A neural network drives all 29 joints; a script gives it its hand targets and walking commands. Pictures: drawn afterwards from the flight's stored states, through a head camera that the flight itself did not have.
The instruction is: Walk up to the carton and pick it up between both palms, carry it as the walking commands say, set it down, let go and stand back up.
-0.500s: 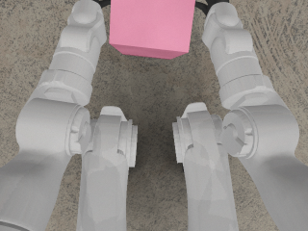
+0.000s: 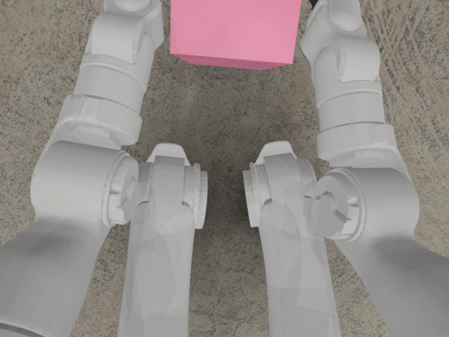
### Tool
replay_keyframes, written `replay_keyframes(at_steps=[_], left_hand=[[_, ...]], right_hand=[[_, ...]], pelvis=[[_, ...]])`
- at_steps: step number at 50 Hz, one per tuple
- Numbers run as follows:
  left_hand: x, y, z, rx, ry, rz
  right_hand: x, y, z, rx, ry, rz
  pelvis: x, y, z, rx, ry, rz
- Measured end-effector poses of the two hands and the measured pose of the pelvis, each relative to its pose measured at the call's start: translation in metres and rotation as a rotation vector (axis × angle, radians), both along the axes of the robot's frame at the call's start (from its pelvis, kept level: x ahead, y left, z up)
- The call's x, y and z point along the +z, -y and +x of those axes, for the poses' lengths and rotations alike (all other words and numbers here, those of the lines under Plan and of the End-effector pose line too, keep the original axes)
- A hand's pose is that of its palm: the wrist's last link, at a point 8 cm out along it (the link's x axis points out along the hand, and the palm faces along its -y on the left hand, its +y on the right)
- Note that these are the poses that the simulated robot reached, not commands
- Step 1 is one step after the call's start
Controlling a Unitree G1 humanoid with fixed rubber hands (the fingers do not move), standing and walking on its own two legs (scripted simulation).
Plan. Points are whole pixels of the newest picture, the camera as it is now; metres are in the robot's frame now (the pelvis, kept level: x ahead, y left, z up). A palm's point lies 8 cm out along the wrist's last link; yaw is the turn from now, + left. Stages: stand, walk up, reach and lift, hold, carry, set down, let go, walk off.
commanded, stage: reach and lift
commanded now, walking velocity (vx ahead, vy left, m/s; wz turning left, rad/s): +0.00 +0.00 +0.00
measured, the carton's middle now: out of the picture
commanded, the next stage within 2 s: none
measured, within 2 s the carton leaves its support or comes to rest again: neither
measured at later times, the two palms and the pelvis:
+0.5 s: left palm out of the picture +0.53 +0.11 -0.11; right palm out of the picture +0.52 -0.12 -0.10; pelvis -0.01 +0.01 +0.03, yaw +0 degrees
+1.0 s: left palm out of the picture +0.51 +0.10 -0.03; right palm out of the picture +0.50 -0.13 -0.03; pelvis -0.02 +0.00 +0.08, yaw +1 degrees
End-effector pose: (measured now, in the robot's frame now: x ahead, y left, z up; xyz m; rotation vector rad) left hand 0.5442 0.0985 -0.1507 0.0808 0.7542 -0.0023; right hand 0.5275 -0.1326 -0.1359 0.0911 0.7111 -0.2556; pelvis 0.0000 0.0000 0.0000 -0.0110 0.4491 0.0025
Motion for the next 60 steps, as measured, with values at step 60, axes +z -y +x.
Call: replay_keyframes(at_steps=[60], left_hand=[[0.143, -0.008, -0.041, 0.03, 0.016, -0.001]], right_hand=[[0.143, -0.008, -0.038, -0.003, 0.021, 0.016]], pelvis=[[0.099, -0.002, -0.024, 0.01, 0.108, 0.008]])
